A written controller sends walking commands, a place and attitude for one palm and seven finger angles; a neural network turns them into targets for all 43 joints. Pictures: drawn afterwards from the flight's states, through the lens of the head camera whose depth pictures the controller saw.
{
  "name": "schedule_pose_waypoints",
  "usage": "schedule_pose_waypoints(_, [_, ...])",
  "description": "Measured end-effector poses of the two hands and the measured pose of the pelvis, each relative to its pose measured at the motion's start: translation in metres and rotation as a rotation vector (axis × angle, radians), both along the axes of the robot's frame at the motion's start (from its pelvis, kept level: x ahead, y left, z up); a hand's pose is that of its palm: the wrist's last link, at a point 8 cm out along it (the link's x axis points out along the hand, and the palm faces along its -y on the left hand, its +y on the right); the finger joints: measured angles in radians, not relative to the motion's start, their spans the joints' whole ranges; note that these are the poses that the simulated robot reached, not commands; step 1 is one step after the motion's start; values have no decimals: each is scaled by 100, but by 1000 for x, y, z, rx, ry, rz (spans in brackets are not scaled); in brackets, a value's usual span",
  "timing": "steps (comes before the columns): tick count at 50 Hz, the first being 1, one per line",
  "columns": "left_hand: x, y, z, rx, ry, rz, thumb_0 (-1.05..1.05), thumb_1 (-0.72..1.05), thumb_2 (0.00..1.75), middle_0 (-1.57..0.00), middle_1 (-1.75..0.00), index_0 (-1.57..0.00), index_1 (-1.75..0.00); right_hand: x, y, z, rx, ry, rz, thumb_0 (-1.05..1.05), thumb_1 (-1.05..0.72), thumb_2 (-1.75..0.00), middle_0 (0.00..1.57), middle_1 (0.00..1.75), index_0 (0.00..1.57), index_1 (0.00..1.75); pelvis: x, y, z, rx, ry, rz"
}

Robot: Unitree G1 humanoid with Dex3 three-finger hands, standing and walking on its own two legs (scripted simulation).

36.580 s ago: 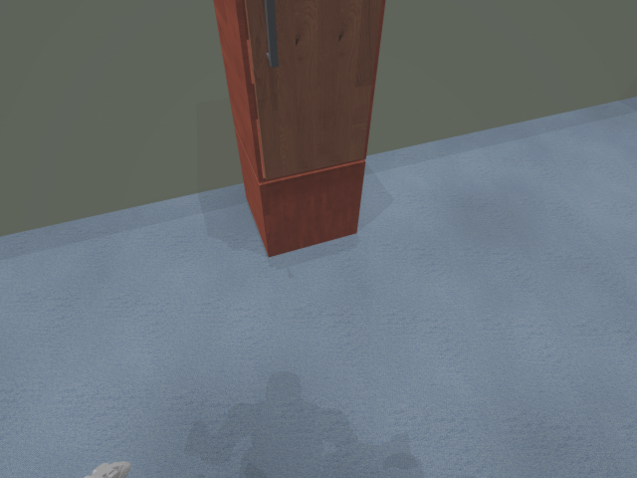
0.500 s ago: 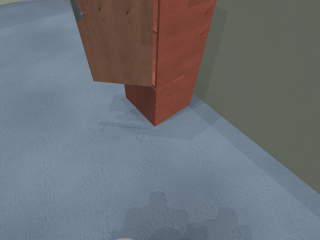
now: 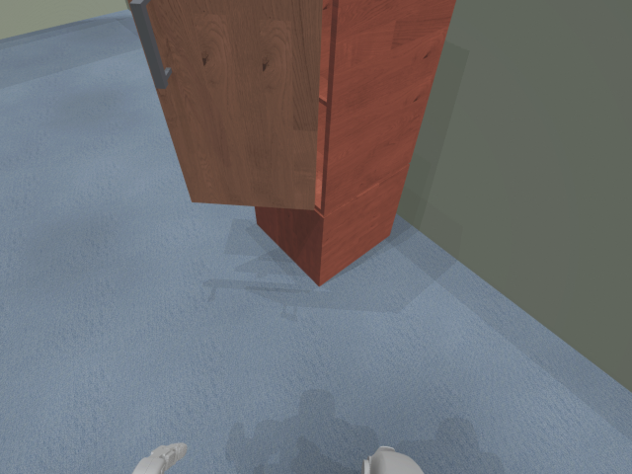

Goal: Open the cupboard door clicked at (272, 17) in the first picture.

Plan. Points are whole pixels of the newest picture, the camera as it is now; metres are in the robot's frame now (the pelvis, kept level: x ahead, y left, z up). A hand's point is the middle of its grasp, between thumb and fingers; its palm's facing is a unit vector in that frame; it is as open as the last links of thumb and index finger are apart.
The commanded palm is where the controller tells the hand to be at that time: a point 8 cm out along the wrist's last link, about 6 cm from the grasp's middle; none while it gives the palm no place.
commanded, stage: take the last steps up to it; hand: left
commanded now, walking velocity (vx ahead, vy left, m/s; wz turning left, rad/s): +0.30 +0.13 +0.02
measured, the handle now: (154, 42) +0.83 +0.33 +0.13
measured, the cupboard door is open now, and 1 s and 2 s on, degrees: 46 46 46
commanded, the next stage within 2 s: come to a stop and stand still in 0.44 s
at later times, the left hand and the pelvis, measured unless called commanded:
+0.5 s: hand out of the picture +0.15 +0.26 -0.18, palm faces +0.14 -0.97 -0.21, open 7.3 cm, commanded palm none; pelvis +0.20 +0.07 -0.01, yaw +1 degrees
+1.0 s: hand (167, 334) +0.36 +0.26 -0.16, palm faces +0.01 -0.97 -0.24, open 7.4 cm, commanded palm none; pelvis +0.28 +0.07 +0.00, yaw -1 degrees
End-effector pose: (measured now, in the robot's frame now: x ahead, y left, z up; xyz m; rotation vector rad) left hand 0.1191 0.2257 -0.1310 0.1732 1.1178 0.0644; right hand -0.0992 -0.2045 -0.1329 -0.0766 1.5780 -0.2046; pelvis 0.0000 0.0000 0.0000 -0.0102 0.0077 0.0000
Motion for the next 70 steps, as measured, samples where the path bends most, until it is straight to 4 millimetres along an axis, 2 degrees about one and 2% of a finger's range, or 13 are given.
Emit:
schedule_pose_waypoints(5, [71, -19, -5, -8, -87, -33, 0, 91, 89, -20, -30, -20, -30, 7, 1, -11, 27, 106, -39, 1, -90, -90, 20, 30, 20, 30, 47, -8, -16, 9, -7, 7])
schedule_pose_waypoints(8, [83, -21, -5, -14, -117, 16, 0, 91, 89, -20, -30, -20, -30, 38, -7, -14, 27, 118, -19, 1, -90, -90, 20, 30, 20, 30, 68, -9, -17, -4, -25, 37])
schedule_pose_waypoints(12, [62, -11, -4, -6, -17, 89, 0, 91, 89, -20, -30, -20, -30, 118, -21, -11, -1, 13, 38, 1, -91, -90, 20, 30, 20, 30, 95, -4, -5, -7, -23, 48])
schedule_pose_waypoints(17, [35, 27, -2, 38, 124, 173, -2, 95, 89, -20, -30, -20, -30, 238, -20, 0, -28, -195, 113, 1, -91, -90, 20, 30, 20, 30, 131, 10, 5, 4, 0, 44])
schedule_pose_waypoints(23, [17, 67, -12, 22, 293, 231, -1, 93, 89, -20, -30, -20, -30, 369, 16, 4, -44, -390, 207, 1, -91, -90, 20, 30, 20, 30, 185, 52, -2, 0, 8, 29])
schedule_pose_waypoints(27, [31, 93, -25, 25, 369, 228, 0, 92, 89, -20, -30, -20, -30, 422, 46, 1, -60, -477, 230, 0, -91, -90, 20, 30, 20, 30, 215, 77, -13, 10, 5, 10])
schedule_pose_waypoints(32, [97, 104, -17, 32, 298, 188, 0, 92, 89, -20, -30, -20, -30, 431, 75, 2, -37, -434, 208, 0, -91, -90, 20, 30, 20, 30, 241, 88, -3, 20, 6, 4])
schedule_pose_waypoints(34, [127, 103, -13, 27, 251, 167, 0, 91, 89, -19, -30, -20, -30, 432, 75, 1, -50, -408, 180, -1, -93, -90, 20, 30, 21, 30, 248, 91, -1, 20, 6, 4])
schedule_pose_waypoints(40, [199, 96, -9, 39, 144, 104, 0, 91, 89, -20, -30, -20, -30, 428, 58, -11, -59, -312, 125, -1, -93, -90, 21, 30, 21, 30, 267, 85, -4, 26, 3, -8])
schedule_pose_waypoints(45, [229, 90, -7, 73, 102, 67, 0, 91, 89, -20, -30, -20, -30, 419, 34, -20, -75, -246, 71, 0, -92, -90, 20, 30, 21, 30, 276, 74, -9, 26, 15, -7])
schedule_pose_waypoints(54, [234, 87, 0, 60, 99, 67, 0, 91, 89, -20, -30, -20, -30, 410, 34, -4, -86, -188, 66, 1, -91, -90, 20, 30, 20, 30, 275, 80, 4, 24, 27, -14])
schedule_pose_waypoints(62, [208, 115, -16, 46, 125, 70, 0, 90, 89, -20, -30, -20, -30, 416, 72, -4, -88, -315, 81, 1, -91, -90, 20, 30, 20, 30, 266, 111, -6, 0, -3, -19])
schedule_pose_waypoints(70, [181, 153, -3, 92, 148, 49, 0, 91, 89, -20, -30, -20, -30, 415, 114, -11, -34, -421, 90, 0, -93, -90, 20, 30, 20, 30, 258, 140, -7, 9, -28, -52])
